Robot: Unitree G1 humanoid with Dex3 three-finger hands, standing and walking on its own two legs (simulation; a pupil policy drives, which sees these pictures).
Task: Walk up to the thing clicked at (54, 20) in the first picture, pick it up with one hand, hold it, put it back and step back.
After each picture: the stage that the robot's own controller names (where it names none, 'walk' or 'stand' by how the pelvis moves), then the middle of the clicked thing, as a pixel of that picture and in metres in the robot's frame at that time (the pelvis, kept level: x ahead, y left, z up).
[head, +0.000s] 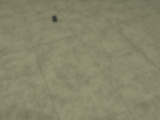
stand; (54, 18) +2.07 +0.39 -0.72
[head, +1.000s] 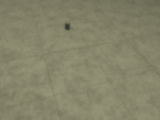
walk; (67, 25) +1.94 +0.15 -0.70
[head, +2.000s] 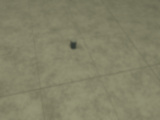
walk; (73, 43) +1.33 +0.05 -0.71
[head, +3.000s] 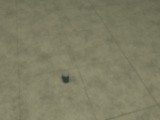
walk; (65, 77) +0.89 +0.12 -0.71
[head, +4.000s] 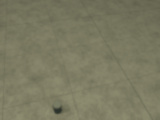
walk; (57, 107) +0.59 +0.16 -0.70
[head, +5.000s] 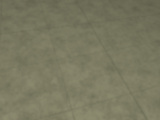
stand; out of the picture +0.44 +0.14 -0.71
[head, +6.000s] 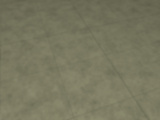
stand; out of the picture +0.40 +0.17 -0.72
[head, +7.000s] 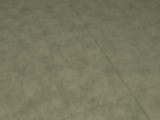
stand; out of the picture +0.39 +0.19 -0.72
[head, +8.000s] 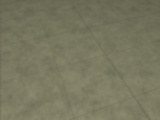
stand; out of the picture +0.39 +0.18 -0.73
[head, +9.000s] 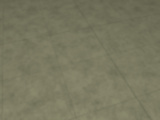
stand; out of the picture +0.39 +0.16 -0.73
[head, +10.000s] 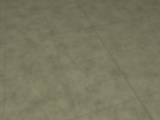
stand; out of the picture +0.39 +0.15 -0.73
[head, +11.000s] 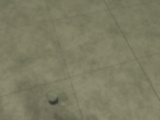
go down; (52, 98) +0.44 +0.15 -0.58
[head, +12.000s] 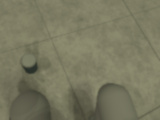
go down; (29, 64) +0.49 +0.19 -0.32
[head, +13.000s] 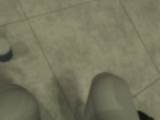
close in; (2, 50) +0.48 +0.22 -0.27
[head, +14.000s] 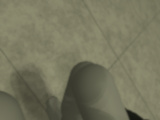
close; out of the picture +0.47 +0.26 -0.23
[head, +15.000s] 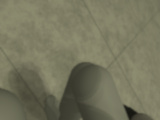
lift; out of the picture +0.45 +0.25 -0.24
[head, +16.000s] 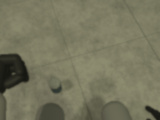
close; (55, 85) +0.44 +0.15 -0.45
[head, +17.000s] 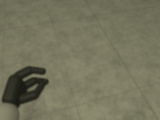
hold; out of the picture +0.39 +0.12 -0.67
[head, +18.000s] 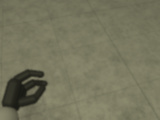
stand; out of the picture +0.39 +0.13 -0.67
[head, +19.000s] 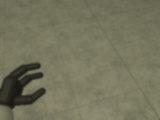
stand; out of the picture +0.39 +0.12 -0.67
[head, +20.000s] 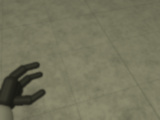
stand; out of the picture +0.40 +0.13 -0.66
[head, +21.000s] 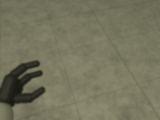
stand; out of the picture +0.39 +0.13 -0.66
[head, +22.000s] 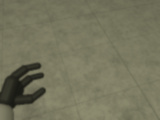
stand; out of the picture +0.39 +0.13 -0.67
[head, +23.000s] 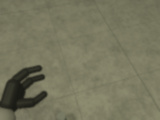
stand; (61, 118) +0.40 +0.13 -0.63
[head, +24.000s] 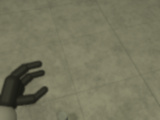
stand; (62, 118) +0.40 +0.12 -0.62
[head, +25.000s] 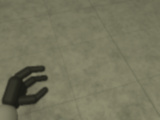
stand; out of the picture +0.39 +0.13 -0.66
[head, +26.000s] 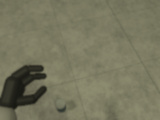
close; (60, 105) +0.42 +0.13 -0.57
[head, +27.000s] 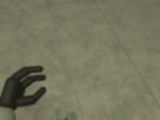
close; (62, 117) +0.40 +0.12 -0.63
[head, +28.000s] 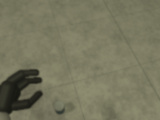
hold; (59, 107) +0.41 +0.13 -0.58
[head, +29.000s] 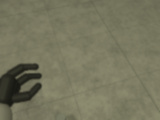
hold; out of the picture +0.40 +0.13 -0.64
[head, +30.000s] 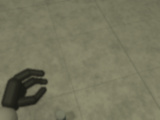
hold; (60, 116) +0.40 +0.13 -0.63
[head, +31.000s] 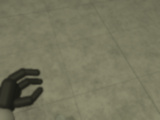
stand; out of the picture +0.40 +0.13 -0.63
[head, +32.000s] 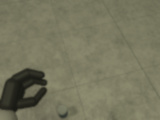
close; (62, 111) +0.41 +0.12 -0.59
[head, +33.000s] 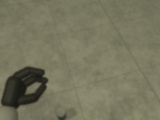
close; (61, 113) +0.40 +0.13 -0.60
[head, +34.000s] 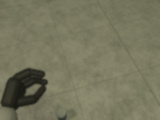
close; (61, 114) +0.40 +0.13 -0.62
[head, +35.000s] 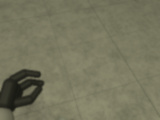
close; out of the picture +0.39 +0.13 -0.65
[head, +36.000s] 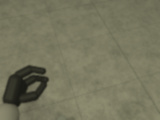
close; out of the picture +0.39 +0.13 -0.65
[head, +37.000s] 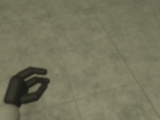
close; out of the picture +0.39 +0.13 -0.66
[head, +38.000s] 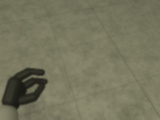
close; out of the picture +0.39 +0.13 -0.66
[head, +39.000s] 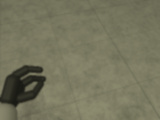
close; out of the picture +0.39 +0.13 -0.66
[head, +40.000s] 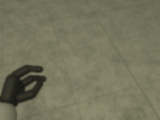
close; out of the picture +0.39 +0.13 -0.67
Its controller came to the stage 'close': yes
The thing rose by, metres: 0.01
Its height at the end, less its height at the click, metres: +0.00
